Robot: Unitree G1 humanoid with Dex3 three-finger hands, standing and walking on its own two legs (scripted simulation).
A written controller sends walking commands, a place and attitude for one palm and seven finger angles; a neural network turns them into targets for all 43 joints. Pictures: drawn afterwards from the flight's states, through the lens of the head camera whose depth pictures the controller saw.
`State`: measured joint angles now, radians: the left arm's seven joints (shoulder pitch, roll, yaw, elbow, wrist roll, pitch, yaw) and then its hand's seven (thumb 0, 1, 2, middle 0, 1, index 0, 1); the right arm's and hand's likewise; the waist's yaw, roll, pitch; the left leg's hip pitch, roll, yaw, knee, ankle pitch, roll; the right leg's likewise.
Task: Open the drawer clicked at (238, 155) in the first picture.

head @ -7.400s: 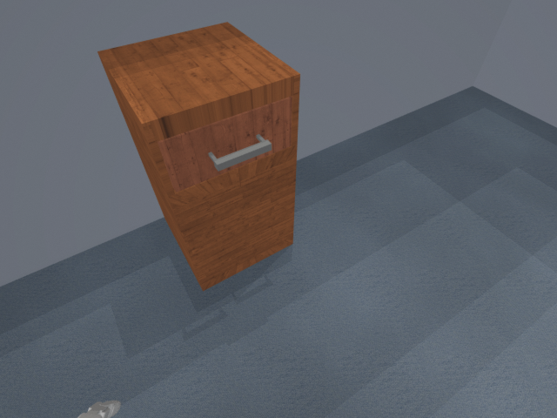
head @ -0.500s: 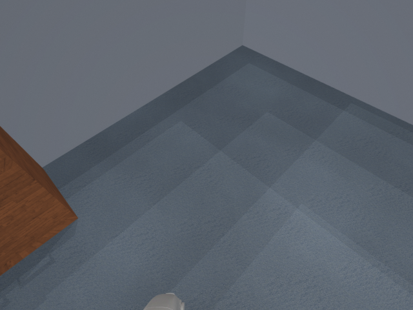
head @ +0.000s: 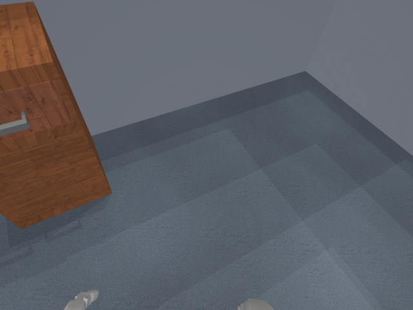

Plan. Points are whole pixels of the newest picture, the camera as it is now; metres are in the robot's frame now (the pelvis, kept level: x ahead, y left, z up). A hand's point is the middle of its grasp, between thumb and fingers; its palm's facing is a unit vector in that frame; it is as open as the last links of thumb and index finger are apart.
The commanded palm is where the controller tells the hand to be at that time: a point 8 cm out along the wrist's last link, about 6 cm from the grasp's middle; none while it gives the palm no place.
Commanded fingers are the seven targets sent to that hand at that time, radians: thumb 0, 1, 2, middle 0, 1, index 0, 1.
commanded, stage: turn to face it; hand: left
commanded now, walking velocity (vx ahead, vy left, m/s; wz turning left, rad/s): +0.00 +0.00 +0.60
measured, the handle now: out of the picture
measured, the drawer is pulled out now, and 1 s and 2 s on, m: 0.00 0.00 0.00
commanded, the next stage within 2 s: take the last steps up to it in 0.68 s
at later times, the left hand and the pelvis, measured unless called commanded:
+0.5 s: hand out of the picture +0.04 +0.14 -0.13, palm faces +0.28 -0.91 -0.31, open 7.4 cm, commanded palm none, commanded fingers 0.00 0.90 0.90 -0.20 -0.30 -0.20 -0.30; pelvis -0.01 -0.07 +0.00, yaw +18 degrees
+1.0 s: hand out of the picture -0.14 +0.18 -0.18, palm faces +0.51 -0.83 -0.20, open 7.4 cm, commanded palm none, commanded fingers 0.00 0.90 0.90 -0.20 -0.30 -0.20 -0.30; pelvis -0.04 +0.00 +0.00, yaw +27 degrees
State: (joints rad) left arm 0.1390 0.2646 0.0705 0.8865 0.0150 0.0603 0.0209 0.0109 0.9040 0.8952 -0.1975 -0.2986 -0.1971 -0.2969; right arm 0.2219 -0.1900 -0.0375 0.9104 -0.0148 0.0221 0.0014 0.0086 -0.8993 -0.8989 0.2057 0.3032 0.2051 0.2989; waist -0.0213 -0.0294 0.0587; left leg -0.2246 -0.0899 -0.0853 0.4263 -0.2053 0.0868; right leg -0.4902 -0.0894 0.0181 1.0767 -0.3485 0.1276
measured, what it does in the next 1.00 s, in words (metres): steps on the spot, turning left: right foot, then left foot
